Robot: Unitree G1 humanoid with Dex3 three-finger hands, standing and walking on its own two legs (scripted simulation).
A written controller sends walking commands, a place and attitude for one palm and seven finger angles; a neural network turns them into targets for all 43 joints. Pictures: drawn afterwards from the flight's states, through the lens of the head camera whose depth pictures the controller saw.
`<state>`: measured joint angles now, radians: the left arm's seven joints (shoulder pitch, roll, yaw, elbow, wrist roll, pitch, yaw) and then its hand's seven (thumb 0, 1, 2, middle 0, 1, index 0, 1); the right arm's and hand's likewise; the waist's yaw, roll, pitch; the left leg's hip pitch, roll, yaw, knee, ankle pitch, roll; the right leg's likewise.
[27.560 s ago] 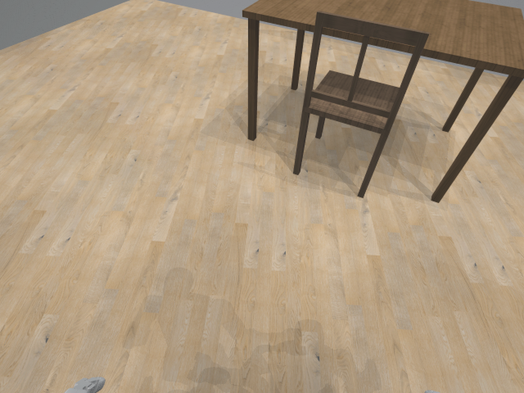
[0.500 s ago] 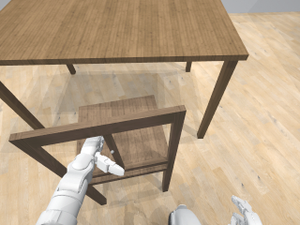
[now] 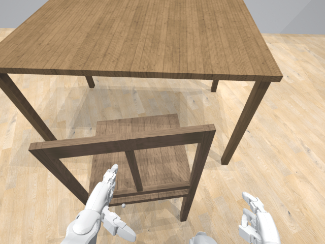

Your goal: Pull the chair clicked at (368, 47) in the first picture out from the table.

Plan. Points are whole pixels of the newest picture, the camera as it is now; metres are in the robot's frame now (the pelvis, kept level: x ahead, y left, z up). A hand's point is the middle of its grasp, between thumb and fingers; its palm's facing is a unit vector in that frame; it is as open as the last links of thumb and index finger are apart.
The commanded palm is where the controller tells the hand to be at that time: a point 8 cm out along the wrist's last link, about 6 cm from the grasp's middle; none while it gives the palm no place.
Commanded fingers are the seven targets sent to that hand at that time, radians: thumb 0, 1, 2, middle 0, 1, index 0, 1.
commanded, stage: draw the fingers out of the gap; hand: left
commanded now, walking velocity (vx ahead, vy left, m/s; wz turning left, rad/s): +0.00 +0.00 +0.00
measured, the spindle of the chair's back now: (135, 172) +0.33 +0.09 -0.06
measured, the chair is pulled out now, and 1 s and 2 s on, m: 0.24 0.24 0.24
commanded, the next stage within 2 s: draw the hand back to the body in 0.16 s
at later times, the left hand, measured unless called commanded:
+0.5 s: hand (99, 207) +0.20 +0.14 +0.04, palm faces +0.00 -1.00 -0.01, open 17.5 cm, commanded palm +0.16 +0.19 +0.05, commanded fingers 0.00 -0.55 0.20 0.00 0.00 0.00 0.00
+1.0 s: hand (53, 205) +0.19 +0.21 +0.10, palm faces +0.25 -0.91 -0.34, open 15.9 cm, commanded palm +0.15 +0.25 +0.14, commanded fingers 0.00 0.07 0.50 -0.09 -0.13 -0.09 -0.13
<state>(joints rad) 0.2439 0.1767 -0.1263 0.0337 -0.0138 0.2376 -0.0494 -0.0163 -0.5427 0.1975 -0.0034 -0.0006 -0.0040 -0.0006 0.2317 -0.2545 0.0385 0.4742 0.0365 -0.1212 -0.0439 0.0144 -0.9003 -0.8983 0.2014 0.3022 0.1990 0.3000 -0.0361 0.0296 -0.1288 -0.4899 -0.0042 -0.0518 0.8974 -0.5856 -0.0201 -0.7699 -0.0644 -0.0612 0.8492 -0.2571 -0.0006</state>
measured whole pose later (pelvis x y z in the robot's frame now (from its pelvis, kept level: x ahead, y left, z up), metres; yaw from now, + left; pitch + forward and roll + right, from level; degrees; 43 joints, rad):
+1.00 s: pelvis +0.01 +0.01 +0.01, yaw +0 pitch +5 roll -1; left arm 0.66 0.28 0.10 -0.46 -0.05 -0.04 0.14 -0.02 -0.26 0.33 -0.04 -0.06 -0.05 -0.06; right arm 0.27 -0.23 -0.01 0.49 0.04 -0.17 -0.10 0.02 -0.90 -0.90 0.20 0.30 0.20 0.30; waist 0.02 0.06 -0.10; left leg -0.35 0.01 -0.06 0.84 -0.59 -0.01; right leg -0.62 -0.05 -0.08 0.79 -0.27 0.01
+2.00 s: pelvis +0.03 +0.02 +0.04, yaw -1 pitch -2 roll -2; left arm 0.47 0.33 0.36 -0.44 -0.05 -0.14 0.16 0.01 0.88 0.89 -0.21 -0.30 -0.21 -0.30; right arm 0.21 -0.21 -0.01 0.66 0.02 -0.24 -0.06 0.02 -0.90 -0.90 0.20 0.30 0.20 0.30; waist 0.08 0.07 0.00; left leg 0.00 0.02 -0.04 0.48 -0.44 0.01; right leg -0.28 -0.04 -0.06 0.48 -0.16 0.03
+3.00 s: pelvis -0.04 +0.00 +0.03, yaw -1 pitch +1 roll +1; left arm 0.53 0.40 0.42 -0.49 -0.02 -0.16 0.19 0.01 0.88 0.89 -0.21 -0.30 -0.21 -0.30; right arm 0.22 -0.24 -0.01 0.59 0.02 -0.06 -0.08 0.01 -0.90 -0.90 0.20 0.30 0.20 0.30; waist 0.01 0.01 -0.02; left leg -0.26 0.00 -0.03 0.66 -0.42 -0.02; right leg -0.50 -0.05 -0.05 0.54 -0.06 0.00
